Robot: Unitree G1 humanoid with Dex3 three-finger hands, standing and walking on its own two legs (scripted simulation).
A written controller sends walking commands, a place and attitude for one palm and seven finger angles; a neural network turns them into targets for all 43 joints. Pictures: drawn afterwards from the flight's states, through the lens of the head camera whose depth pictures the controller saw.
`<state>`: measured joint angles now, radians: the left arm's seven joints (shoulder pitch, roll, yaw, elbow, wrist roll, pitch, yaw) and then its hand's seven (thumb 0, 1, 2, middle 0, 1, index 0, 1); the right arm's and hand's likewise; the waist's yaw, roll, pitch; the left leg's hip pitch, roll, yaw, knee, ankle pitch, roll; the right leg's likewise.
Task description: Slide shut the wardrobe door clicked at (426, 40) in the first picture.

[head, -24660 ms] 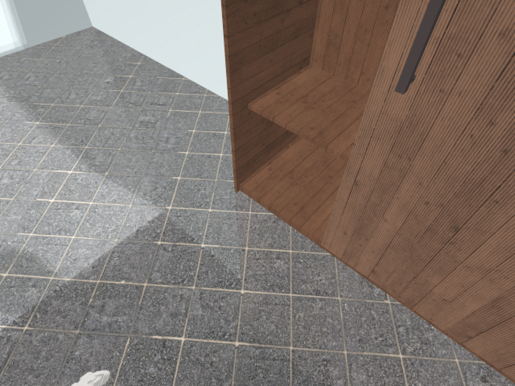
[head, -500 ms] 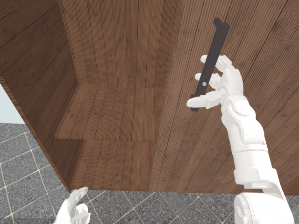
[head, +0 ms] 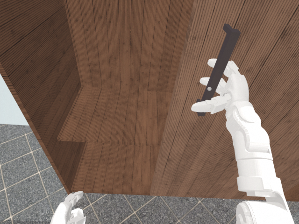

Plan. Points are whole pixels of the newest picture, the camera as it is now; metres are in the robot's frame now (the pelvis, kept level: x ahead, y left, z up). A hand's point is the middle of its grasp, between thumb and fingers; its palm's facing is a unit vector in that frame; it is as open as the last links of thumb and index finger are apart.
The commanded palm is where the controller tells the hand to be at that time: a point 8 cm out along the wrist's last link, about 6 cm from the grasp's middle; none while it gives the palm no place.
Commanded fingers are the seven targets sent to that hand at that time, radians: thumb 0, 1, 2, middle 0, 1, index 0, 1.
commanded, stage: slide the fingers in behind the handle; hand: right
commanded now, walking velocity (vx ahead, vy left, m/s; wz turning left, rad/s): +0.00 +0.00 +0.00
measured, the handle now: (212, 75) +0.46 -0.12 +0.22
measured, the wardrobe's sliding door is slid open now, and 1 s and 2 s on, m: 0.51 0.51 0.51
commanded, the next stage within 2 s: grip the handle and tug to test in 0.34 s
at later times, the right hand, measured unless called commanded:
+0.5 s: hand (209, 88) +0.39 -0.10 +0.22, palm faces -0.03 +1.00 -0.01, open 14.5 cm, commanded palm +0.36 -0.15 +0.22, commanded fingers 0.00 0.31 -0.38 0.32 1.23 0.32 1.23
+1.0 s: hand (209, 88) +0.39 -0.10 +0.22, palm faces -0.03 +1.00 -0.01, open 8.2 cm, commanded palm +0.36 -0.15 +0.22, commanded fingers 0.00 -0.85 -0.88 0.44 1.39 0.44 1.39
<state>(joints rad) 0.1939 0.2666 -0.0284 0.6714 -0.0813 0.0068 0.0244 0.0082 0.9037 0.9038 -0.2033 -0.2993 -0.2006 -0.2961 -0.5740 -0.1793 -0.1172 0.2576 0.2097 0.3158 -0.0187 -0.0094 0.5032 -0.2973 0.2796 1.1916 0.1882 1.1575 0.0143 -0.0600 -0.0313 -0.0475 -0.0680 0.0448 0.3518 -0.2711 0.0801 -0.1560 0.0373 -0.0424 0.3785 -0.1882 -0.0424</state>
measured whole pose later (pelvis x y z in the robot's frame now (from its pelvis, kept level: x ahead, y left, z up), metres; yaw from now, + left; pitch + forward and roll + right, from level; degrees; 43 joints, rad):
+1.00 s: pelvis +0.01 -0.02 +0.00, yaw +0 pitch -2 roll +0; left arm 0.19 0.26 -0.03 0.66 -0.07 0.04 0.02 0.01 0.90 0.90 -0.20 -0.30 -0.20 -0.30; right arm -0.57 -0.15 -0.09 0.21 0.20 0.35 -0.05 0.00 -0.41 -0.69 0.36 1.30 0.26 1.29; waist 0.02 -0.06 -0.03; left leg -0.05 -0.05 0.04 0.36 -0.28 0.06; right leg -0.15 0.05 -0.05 0.38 -0.20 -0.06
